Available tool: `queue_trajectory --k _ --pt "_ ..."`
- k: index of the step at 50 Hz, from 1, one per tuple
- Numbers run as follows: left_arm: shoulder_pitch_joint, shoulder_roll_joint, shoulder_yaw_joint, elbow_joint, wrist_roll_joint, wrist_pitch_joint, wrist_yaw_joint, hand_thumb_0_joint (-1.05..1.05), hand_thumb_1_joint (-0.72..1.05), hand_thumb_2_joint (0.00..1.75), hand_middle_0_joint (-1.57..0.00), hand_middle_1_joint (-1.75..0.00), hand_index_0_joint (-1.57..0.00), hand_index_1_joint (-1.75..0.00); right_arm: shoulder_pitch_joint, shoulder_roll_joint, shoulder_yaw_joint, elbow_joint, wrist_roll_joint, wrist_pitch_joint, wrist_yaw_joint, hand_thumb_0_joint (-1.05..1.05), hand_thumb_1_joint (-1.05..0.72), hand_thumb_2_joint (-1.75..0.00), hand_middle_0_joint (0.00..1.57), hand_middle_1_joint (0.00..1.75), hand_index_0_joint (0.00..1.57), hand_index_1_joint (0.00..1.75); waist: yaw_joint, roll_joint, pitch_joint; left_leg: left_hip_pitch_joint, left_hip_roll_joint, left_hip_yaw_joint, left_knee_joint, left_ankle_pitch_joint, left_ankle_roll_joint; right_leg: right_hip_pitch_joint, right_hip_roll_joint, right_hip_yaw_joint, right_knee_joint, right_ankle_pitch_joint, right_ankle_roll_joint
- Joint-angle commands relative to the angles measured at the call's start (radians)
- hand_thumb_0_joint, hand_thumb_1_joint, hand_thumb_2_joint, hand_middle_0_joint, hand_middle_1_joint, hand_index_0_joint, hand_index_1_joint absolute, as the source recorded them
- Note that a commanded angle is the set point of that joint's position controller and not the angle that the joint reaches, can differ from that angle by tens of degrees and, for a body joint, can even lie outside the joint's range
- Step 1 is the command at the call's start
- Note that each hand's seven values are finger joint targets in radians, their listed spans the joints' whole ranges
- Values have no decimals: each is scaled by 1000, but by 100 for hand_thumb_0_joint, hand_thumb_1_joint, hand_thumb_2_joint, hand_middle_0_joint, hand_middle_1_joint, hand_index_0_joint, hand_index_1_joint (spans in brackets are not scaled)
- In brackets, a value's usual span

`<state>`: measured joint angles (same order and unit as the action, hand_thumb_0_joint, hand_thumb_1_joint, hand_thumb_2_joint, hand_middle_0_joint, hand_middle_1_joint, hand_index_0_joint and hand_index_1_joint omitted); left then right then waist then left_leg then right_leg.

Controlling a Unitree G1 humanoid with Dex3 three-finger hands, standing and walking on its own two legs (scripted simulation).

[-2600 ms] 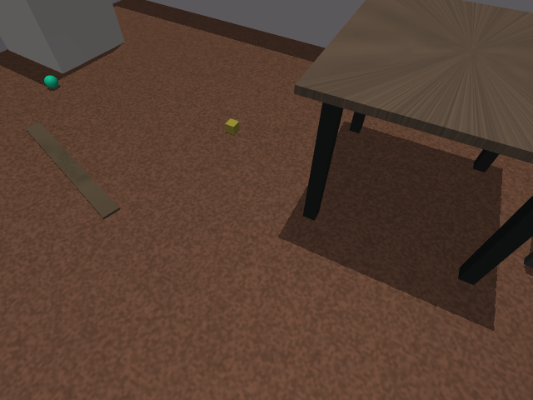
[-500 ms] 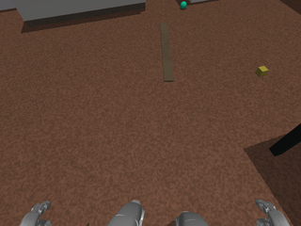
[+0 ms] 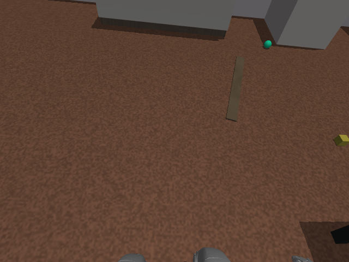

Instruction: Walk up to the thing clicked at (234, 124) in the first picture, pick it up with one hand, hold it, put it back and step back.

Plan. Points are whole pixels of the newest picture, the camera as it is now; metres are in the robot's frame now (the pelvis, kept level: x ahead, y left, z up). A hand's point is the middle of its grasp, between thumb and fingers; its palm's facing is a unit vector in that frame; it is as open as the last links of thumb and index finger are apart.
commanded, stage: walk up
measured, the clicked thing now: (341, 140) +1.01 -1.32 -0.72
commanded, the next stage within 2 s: stand in 1.18 s
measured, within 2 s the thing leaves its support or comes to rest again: neither
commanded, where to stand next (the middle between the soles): +0.09 -0.03 m, yaw +5 degrees
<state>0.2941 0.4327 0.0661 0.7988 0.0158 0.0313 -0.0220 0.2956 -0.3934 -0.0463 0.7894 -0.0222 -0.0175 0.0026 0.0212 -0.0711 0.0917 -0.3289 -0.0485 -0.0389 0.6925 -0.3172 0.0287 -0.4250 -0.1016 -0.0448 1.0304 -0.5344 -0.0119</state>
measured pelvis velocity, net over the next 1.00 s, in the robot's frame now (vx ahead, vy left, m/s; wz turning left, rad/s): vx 0.01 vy -0.01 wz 0.14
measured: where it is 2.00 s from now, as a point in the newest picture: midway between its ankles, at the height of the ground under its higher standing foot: outside the picture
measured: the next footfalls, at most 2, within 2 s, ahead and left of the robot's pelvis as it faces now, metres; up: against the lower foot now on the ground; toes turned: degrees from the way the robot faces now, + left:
right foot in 0.18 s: +0.08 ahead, -0.13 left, +0.00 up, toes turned +5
left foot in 0.44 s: +0.05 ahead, +0.13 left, +0.00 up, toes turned +6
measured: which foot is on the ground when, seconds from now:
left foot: down 0.00-0.20, up 0.22-0.42, down 0.44-1.00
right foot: up 0.00-0.16, down 0.18-1.00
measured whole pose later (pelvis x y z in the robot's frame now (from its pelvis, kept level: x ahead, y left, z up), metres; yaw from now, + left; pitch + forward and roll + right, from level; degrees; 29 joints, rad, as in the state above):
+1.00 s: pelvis +0.01 -0.01 +0.02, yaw +8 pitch -3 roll +0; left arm 0.11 0.37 0.01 1.03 0.00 -0.01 -0.03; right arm 0.13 -0.36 0.00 1.05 0.00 -0.04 0.01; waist 0.01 -0.01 0.07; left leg -0.21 -0.01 -0.04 0.52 -0.26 -0.01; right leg -0.22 -0.05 -0.03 0.53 -0.26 0.02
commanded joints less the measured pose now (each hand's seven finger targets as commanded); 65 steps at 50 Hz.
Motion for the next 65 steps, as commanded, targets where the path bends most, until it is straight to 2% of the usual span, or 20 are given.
queue_trajectory --k 1,6,8,10,11,12,15,18,21,22,23,24,25,26,28,32,35,38,41,65 --pt "53 179 58 -52 -5 -38 14 0 90 90 -20 -30 -20 -30 -23 -261 -64 -68 9 -41 -28 0 -90 -90 20 30 20 30 2 260 -61 11 208 -294 -260 222 174 -16 -5 38 -83 76 -4" --pt "52 167 55 -21 0 -51 20 0 90 90 -20 -30 -20 -30 -56 -270 -65 -84 2 -19 -22 0 -90 -90 20 30 20 30 -2 252 -80 -99 196 -280 -201 131 176 152 62 -9 -271 85 -13" --pt "81 155 54 2 5 -67 27 0 90 90 -20 -30 -20 -30 -87 -235 -52 -91 12 -2 -21 0 -90 -90 20 30 20 30 32 194 -109 -142 136 -222 -81 117 125 280 88 -17 -486 212 -29" --pt "69 263 72 -16 31 -87 36 0 90 90 -20 -30 -20 -30 -71 -139 -26 -100 30 2 -24 0 -90 -90 20 30 20 30 40 -100 -90 -261 -44 -116 205 -49 20 290 -198 424 -713 115 -129" --pt "-15 311 84 -34 29 -84 32 0 90 90 -20 -30 -20 -30 -67 -197 -47 -78 17 7 -34 0 -90 -90 20 30 20 30 27 -110 -57 -234 -16 -70 303 -279 2 162 -350 554 -775 -6 -240" --pt "-74 319 85 -44 25 -80 30 0 90 90 -20 -30 -20 -30 -44 -243 -63 -51 12 7 -35 0 -90 -90 20 30 20 30 6 -118 -13 -191 30 -83 362 -280 -5 69 -392 598 -785 -38 -293" --pt "-78 229 57 -32 22 -86 29 0 90 90 -20 -30 -20 -30 -34 -228 -65 -3 15 -5 -14 0 -90 -90 20 30 20 30 -3 -57 8 -153 33 -36 254 -199 -2 114 -218 283 -690 144 -198" --pt "-50 243 57 -9 28 -83 19 0 90 90 -20 -30 -20 -30 -43 -189 -52 6 12 -10 2 0 -90 -90 20 30 20 30 18 -146 -22 -74 30 25 103 -172 -9 120 -168 206 -653 173 -169" --pt "-95 214 41 -18 6 -64 10 0 90 90 -20 -30 -20 -30 32 -167 -49 60 15 -35 -3 0 -90 -90 20 30 20 30 -28 -128 -109 107 -16 95 -194 30 -19 150 -123 89 -467 368 -136" --pt "-82 172 24 -14 -3 -58 10 0 90 90 -20 -30 -20 -30 40 -179 -55 74 8 -43 -11 0 -90 -90 20 30 20 30 -37 -74 -140 188 -2 52 -250 85 -13 118 -96 49 -372 410 -107" --pt "-69 119 5 -18 -10 -53 12 0 90 90 -20 -30 -20 -30 37 -208 -63 72 0 -53 -21 0 -90 -90 20 30 20 30 -40 27 -177 266 94 -133 -296 116 19 35 -63 22 -241 359 -55" --pt "-52 67 -8 -23 -22 -44 10 0 90 90 -20 -30 -20 -30 -23 -284 -69 43 -11 -61 -28 0 -90 -90 20 30 20 30 -13 199 -161 297 315 -477 -338 130 111 -137 46 7 -182 98 5" --pt "-92 169 22 5 -14 -33 24 0 90 90 -20 -30 -20 -30 -38 -340 -78 46 6 -55 -25 0 -90 -90 20 30 20 30 -42 153 -114 108 380 -526 -353 10 223 -34 16 86 -145 -65 -4" --pt "-98 193 24 12 -10 -33 24 0 90 90 -20 -30 -20 -30 -81 -334 -79 47 4 -53 -25 0 -90 -90 20 30 20 30 -25 147 -64 32 376 -524 -356 -21 247 -2 -2 91 -124 -54 -12" --pt "-76 163 21 37 -17 -39 22 0 90 90 -20 -30 -20 -30 -129 -255 -48 46 3 -55 -28 0 -90 -90 20 30 20 30 0 170 -52 101 280 -318 -293 211 178 -27 0 103 -184 -8 -22" --pt "-60 131 12 73 -19 -54 27 0 90 90 -20 -30 -20 -30 -108 -246 -36 84 15 -57 -29 0 -90 -90 20 30 20 30 2 234 -115 135 235 -200 -169 599 124 129 42 32 -426 147 -20" --pt "-47 190 19 105 -5 -70 33 0 90 90 -20 -30 -20 -30 -137 -192 -18 79 39 -42 -30 0 -90 -90 20 30 20 30 12 108 -178 42 141 -83 -66 427 33 327 -30 123 -534 603 -63" --pt "-179 227 11 88 -6 -65 22 0 90 90 -20 -30 -20 -30 -101 -172 -18 133 26 -31 -29 0 -90 -90 20 30 20 30 -43 -7 -134 117 65 -50 -119 30 6 152 -146 237 -566 427 -131" --pt "-195 163 -9 110 -13 -55 15 0 90 90 -20 -30 -20 -30 -184 -219 -18 145 18 -41 -18 0 -90 -90 20 30 20 30 -12 52 -79 64 159 -166 -256 52 47 157 -9 99 -536 290 -37" --pt "-264 145 -27 274 -16 -69 24 0 90 90 -20 -30 -20 -30 -264 -171 8 288 22 -22 -10 0 -90 -90 20 30 20 30 -17 64 -140 209 162 -83 -383 334 -17 335 -36 110 -719 499 -14"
